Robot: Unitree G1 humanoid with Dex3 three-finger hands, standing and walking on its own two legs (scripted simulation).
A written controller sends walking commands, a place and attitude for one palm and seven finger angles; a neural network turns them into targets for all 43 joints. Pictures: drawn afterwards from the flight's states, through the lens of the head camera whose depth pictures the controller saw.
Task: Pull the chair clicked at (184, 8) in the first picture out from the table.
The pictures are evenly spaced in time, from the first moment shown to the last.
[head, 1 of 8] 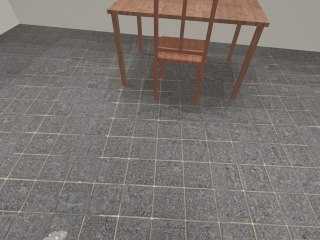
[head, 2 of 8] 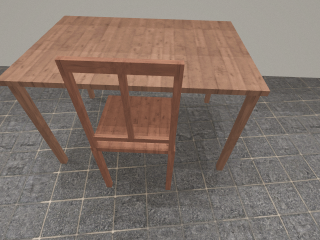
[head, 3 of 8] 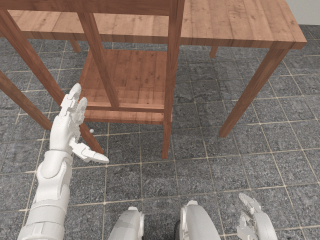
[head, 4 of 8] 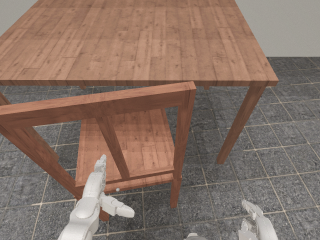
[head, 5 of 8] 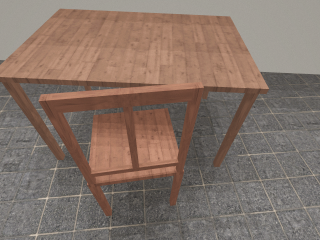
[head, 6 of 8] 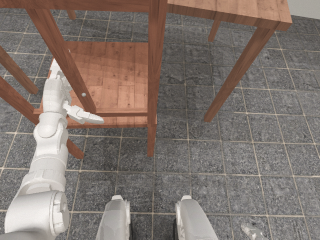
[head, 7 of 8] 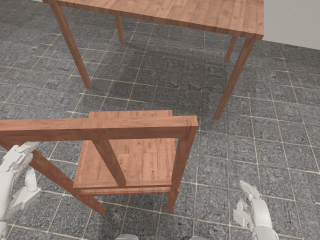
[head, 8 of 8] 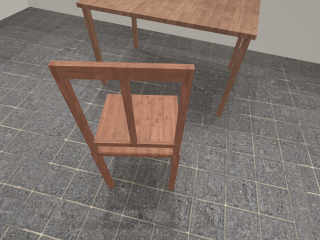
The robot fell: no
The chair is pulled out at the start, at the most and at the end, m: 0.00 0.66 0.66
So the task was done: yes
